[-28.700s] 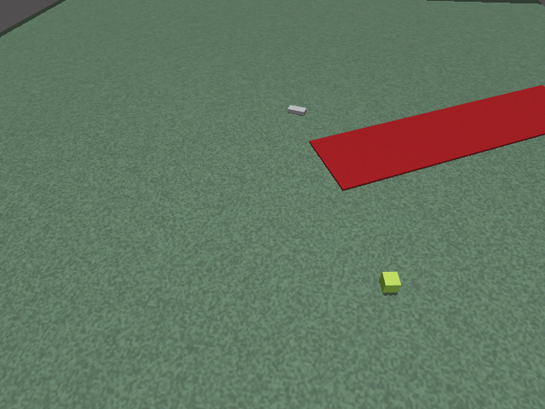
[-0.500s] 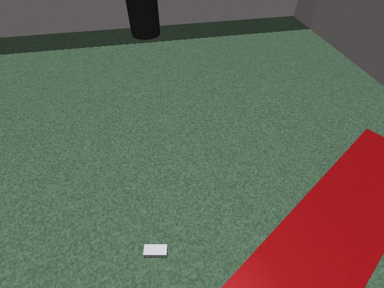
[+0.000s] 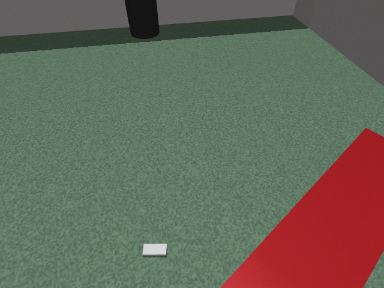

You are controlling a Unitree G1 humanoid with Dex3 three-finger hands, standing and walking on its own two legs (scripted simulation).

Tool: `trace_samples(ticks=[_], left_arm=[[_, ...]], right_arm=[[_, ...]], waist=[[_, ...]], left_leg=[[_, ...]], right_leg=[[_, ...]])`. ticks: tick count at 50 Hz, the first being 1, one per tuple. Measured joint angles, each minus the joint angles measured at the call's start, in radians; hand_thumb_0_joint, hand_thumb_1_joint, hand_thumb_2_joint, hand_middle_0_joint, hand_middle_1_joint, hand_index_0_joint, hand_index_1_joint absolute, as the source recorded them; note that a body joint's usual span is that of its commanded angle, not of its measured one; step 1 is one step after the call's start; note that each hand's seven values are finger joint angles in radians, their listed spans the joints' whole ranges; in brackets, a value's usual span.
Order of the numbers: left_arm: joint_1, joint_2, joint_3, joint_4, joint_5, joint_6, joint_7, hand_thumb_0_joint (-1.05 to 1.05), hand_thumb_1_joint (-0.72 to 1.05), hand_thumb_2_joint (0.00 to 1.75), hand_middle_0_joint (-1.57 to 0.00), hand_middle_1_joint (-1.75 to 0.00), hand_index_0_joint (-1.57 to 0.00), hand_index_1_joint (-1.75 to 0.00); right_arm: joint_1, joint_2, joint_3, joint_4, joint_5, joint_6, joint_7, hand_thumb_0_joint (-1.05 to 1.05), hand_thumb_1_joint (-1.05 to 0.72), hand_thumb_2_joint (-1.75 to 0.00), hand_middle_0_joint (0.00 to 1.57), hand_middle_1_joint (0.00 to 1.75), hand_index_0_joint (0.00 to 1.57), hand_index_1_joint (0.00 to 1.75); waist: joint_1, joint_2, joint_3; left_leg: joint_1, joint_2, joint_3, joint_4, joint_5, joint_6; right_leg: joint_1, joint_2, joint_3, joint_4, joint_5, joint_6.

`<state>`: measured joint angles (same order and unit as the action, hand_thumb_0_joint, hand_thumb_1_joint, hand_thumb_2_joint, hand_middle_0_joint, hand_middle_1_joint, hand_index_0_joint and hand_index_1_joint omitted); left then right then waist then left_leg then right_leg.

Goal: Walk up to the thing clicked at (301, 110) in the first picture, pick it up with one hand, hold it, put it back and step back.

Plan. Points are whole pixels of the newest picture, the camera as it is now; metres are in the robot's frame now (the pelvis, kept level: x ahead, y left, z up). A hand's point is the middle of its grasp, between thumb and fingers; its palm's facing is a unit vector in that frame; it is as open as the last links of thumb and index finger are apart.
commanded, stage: stand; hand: left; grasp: from above
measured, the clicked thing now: (155, 250) +0.45 +0.22 -0.77
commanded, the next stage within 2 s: rise first in 0.14 s
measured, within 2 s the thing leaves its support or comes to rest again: neither
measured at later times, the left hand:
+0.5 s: hand out of the picture +0.17 +0.25 -0.19, palm faces -0.01 -0.95 -0.31, open 9.0 cm
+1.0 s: hand out of the picture +0.14 +0.26 -0.25, palm faces -0.15 -0.89 -0.42, open 13.3 cm
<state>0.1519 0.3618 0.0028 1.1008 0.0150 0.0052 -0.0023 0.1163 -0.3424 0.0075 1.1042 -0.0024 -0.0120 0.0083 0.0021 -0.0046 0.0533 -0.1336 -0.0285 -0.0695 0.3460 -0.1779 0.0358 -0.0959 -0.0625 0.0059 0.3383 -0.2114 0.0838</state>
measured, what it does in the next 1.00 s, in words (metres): lowers itself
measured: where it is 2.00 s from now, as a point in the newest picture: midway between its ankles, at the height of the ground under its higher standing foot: outside the picture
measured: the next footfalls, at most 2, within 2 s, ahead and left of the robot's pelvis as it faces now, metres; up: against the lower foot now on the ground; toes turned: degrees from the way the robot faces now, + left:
none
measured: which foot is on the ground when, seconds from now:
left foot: down 0.00-1.00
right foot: down 0.00-1.00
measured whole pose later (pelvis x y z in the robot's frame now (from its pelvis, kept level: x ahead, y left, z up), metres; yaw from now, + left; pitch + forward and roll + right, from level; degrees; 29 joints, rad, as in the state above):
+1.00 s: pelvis -0.02 -0.01 -0.10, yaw -3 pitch +19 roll -4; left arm 0.19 0.38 0.19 0.54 0.20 0.21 -0.04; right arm 0.17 -0.22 -0.01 0.57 0.00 -0.11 -0.02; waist -0.03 0.00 -0.10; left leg -0.97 0.01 -0.07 1.16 -0.52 0.01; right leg -0.92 0.01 0.02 1.13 -0.53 0.06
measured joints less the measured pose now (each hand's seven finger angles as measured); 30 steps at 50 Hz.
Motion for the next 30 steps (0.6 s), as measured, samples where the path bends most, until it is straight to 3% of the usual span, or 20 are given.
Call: trace_samples(ticks=[13, 15, 18, 22, 25, 30], left_arm=[[0.006, -0.001, 0.001, 0.001, 0.000, -0.001, 0.001, 0.00, 0.91, 0.90, -0.21, -0.30, -0.20, -0.30], [0.011, -0.006, 0.015, -0.046, -0.023, -0.013, 0.014, 0.01, 0.89, 0.90, -0.22, -0.32, -0.21, -0.32], [-0.086, -0.013, 0.055, -0.033, -0.031, -0.030, 0.019, 0.01, 0.82, 0.89, -0.24, -0.38, -0.22, -0.39], [-0.216, 0.014, 0.129, -0.012, 0.019, -0.023, -0.011, 0.01, 0.64, 0.87, -0.24, -0.53, -0.23, -0.53], [-0.225, 0.024, 0.174, -0.078, 0.061, 0.004, -0.028, 0.01, 0.46, 0.87, -0.24, -0.64, -0.23, -0.64], [-0.172, 0.011, 0.152, -0.188, 0.110, 0.118, -0.035, 0.00, 0.12, 0.87, -0.26, -0.74, -0.24, -0.75]], right_arm=[[0.005, -0.001, -0.001, -0.001, 0.000, -0.002, -0.002, 0.01, -0.90, -0.90, 0.20, 0.30, 0.20, 0.30], [0.029, 0.003, 0.008, -0.081, 0.030, -0.006, -0.019, 0.01, -0.91, -0.90, 0.20, 0.30, 0.20, 0.30], [0.041, 0.027, 0.015, -0.190, 0.051, -0.028, -0.034, 0.01, -0.92, -0.90, 0.20, 0.30, 0.20, 0.30], [0.041, 0.080, 0.003, -0.278, 0.033, -0.041, -0.033, 0.01, -0.90, -0.90, 0.20, 0.30, 0.20, 0.30], [0.066, 0.107, -0.015, -0.326, 0.019, -0.038, -0.018, 0.01, -0.89, -0.89, 0.20, 0.30, 0.20, 0.30], [0.116, 0.104, -0.019, -0.386, 0.024, -0.015, 0.000, 0.01, -0.90, -0.90, 0.20, 0.30, 0.20, 0.30]], waist=[[0.001, 0.003, 0.003], [0.000, 0.004, -0.011], [-0.003, 0.001, -0.001], [-0.020, -0.021, -0.021], [-0.030, -0.027, -0.046], [-0.040, 0.003, -0.085]], left_leg=[[0.003, -0.001, -0.001, 0.000, -0.005, 0.001], [-0.051, 0.002, 0.003, 0.043, -0.021, -0.001], [-0.151, 0.010, 0.005, 0.134, -0.051, -0.005], [-0.312, 0.026, 0.010, 0.272, -0.099, -0.015], [-0.388, 0.039, 0.019, 0.350, -0.135, -0.021], [-0.446, 0.047, 0.020, 0.418, -0.173, -0.019]], right_leg=[[0.006, -0.001, -0.001, -0.004, -0.003, 0.004], [-0.051, 0.004, 0.004, 0.040, -0.018, -0.008], [-0.148, 0.015, 0.008, 0.122, -0.043, -0.016], [-0.310, 0.036, 0.018, 0.251, -0.079, -0.013], [-0.389, 0.051, 0.028, 0.322, -0.107, -0.017], [-0.441, 0.061, 0.030, 0.374, -0.135, -0.023]])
